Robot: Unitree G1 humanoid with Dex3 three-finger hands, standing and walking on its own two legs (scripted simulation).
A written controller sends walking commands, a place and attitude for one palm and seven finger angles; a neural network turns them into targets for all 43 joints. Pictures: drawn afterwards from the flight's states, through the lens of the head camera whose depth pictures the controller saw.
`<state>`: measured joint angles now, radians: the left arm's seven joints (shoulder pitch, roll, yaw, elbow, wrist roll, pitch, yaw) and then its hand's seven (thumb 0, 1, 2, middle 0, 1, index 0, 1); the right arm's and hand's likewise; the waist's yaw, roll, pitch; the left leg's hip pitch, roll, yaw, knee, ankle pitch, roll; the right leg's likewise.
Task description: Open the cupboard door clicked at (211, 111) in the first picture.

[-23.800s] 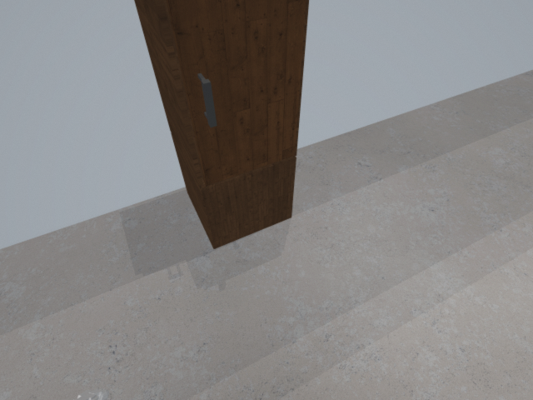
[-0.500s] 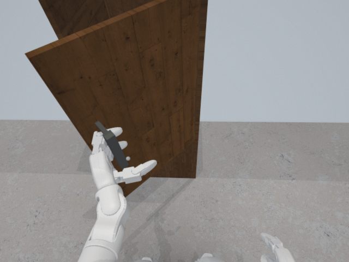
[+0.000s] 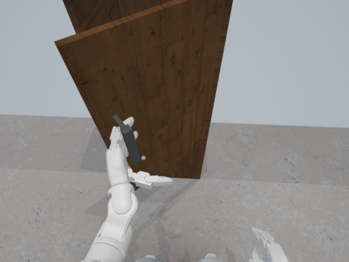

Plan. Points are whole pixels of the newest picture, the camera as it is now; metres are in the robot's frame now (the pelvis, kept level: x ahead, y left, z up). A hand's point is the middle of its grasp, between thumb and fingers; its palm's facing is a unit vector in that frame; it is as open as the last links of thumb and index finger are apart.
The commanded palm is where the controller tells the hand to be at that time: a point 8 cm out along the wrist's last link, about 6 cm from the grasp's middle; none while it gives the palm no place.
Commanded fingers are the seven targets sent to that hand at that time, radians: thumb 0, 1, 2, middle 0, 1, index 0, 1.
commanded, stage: slide the hand sideways off the handle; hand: left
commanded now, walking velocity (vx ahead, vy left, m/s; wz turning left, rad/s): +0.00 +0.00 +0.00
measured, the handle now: (127, 140) +0.38 +0.14 +0.05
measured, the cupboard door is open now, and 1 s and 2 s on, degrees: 42 43 43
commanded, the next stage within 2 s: draw the hand back to the body in 1.14 s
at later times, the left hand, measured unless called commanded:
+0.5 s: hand (133, 178) +0.29 +0.11 +0.04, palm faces -0.10 -1.00 -0.01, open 16.3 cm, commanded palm +0.27 +0.17 +0.05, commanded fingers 0.00 -0.50 0.30 -0.15 -0.30 -0.15 -0.30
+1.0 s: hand (107, 198) +0.24 +0.16 +0.04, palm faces -0.03 -1.00 -0.05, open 16.3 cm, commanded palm +0.22 +0.22 +0.05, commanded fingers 0.00 -0.50 0.30 -0.15 -0.30 -0.15 -0.30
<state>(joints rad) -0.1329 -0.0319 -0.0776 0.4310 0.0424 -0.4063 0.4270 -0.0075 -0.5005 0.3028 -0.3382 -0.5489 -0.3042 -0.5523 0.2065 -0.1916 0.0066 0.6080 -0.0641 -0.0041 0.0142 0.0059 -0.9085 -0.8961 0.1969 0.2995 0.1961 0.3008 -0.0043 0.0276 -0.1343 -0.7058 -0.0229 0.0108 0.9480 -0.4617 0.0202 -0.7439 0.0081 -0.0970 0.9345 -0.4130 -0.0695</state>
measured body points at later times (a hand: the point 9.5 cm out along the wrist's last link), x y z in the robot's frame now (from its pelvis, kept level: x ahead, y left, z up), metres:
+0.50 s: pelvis +0.01 +0.03 -0.01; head +0.06 +0.02 +0.44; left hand +0.29 +0.16 +0.04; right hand +0.17 -0.20 -0.10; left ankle +0.00 +0.11 -0.68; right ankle +0.03 -0.08 -0.68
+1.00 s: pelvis +0.01 +0.00 -0.01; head +0.07 +0.00 +0.44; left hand +0.24 +0.21 +0.05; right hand +0.20 -0.22 -0.09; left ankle +0.00 +0.11 -0.68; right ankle +0.03 -0.08 -0.68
